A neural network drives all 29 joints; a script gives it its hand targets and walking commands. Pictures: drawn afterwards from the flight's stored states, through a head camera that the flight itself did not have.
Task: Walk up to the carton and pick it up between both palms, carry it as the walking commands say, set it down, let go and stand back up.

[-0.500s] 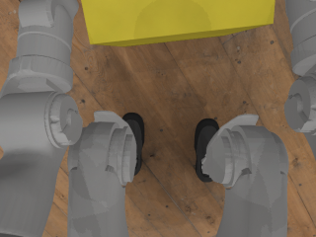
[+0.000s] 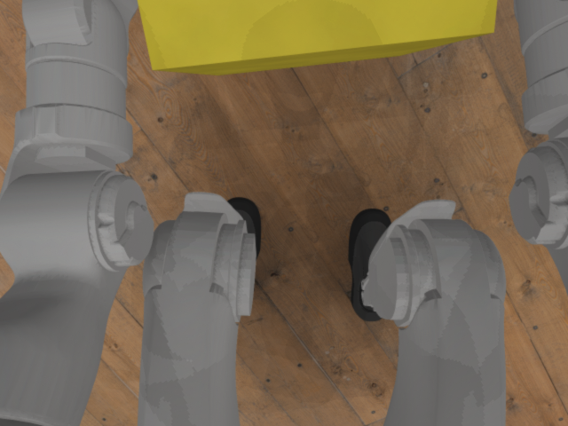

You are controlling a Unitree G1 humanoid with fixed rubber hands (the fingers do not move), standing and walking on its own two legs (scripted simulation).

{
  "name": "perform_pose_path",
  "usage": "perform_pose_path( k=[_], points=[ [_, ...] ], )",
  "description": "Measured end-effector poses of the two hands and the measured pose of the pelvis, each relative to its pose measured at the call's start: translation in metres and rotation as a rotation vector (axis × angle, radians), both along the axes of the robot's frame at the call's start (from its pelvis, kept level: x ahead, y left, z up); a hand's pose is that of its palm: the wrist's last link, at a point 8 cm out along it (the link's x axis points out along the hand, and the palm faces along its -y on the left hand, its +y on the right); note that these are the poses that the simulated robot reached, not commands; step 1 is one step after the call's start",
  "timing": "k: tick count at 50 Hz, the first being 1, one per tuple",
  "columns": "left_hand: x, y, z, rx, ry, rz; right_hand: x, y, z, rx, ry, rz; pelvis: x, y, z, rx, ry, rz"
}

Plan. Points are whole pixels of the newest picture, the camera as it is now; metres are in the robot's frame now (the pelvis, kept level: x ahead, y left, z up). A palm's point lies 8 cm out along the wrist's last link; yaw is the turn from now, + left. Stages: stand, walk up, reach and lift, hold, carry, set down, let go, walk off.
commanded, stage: reach and lift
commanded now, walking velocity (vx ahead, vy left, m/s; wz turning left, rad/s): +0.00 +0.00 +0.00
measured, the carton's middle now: out of the picture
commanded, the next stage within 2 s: none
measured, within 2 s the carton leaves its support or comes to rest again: neither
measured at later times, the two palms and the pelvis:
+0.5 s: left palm out of the picture +0.56 +0.20 -0.10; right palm out of the picture +0.59 -0.15 -0.09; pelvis -0.01 +0.01 +0.04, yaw +0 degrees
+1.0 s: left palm out of the picture +0.53 +0.20 -0.04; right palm out of the picture +0.57 -0.15 -0.03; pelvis -0.03 +0.00 +0.10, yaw +0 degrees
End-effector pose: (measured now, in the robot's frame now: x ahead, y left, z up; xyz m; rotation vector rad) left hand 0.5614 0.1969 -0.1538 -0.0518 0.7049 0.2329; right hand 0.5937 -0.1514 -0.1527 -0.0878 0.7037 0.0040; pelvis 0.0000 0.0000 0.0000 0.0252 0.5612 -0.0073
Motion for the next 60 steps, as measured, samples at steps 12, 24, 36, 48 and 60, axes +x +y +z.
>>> perform_pose_path(
  k=[12,24,36,48,60],
  points=[
    [-0.001,0.008,0.031,0.017,-0.002,-0.001,0.003,0.008,0.034,0.006,0.003,0.002,-0.007,0.005,0.022,-0.012,0.001,0.004],
    [-0.005,-0.001,0.054,-0.006,-0.028,-0.001,-0.005,-0.002,0.06,-0.002,-0.019,-0.01,-0.01,0.007,0.042,-0.024,0.002,0.01],
    [-0.013,0.003,0.086,0.001,-0.035,0.023,-0.008,0.003,0.086,0.026,-0.021,-0.005,-0.016,0.001,0.063,-0.006,-0.003,0.004],
    [-0.025,0.008,0.113,-0.027,-0.043,0.036,-0.021,0.007,0.116,0.025,-0.022,-0.015,-0.024,0.002,0.092,-0.014,-0.005,0.009],
    [-0.027,0.002,0.157,-0.02,-0.069,0.022,-0.026,0.0,0.16,0.037,-0.047,-0.026,-0.035,0.008,0.113,-0.025,-0.037,0.004]
  ],
)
